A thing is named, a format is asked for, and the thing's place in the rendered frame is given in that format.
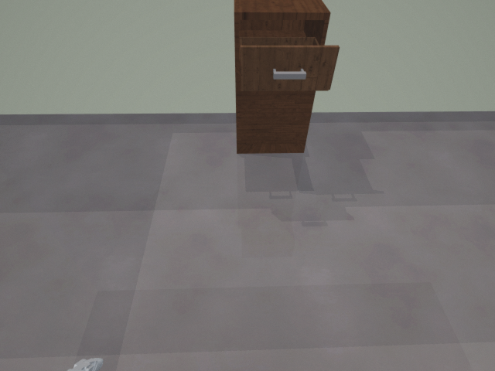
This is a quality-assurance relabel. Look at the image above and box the drawer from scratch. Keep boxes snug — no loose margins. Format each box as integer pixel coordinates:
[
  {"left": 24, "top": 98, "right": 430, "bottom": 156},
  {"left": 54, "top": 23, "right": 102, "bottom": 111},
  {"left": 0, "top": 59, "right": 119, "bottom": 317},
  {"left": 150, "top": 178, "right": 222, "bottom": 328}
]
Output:
[{"left": 240, "top": 37, "right": 340, "bottom": 91}]

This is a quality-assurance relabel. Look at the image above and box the cabinet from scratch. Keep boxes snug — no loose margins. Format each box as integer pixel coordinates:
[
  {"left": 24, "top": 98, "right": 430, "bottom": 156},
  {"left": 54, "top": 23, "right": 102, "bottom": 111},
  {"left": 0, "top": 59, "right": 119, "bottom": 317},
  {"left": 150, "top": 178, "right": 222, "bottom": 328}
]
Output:
[{"left": 234, "top": 0, "right": 331, "bottom": 154}]

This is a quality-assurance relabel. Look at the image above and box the handle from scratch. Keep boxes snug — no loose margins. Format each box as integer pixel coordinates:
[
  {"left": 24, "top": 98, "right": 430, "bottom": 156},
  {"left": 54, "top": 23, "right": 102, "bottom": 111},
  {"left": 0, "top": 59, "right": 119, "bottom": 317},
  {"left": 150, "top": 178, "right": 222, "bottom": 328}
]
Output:
[{"left": 273, "top": 69, "right": 306, "bottom": 80}]

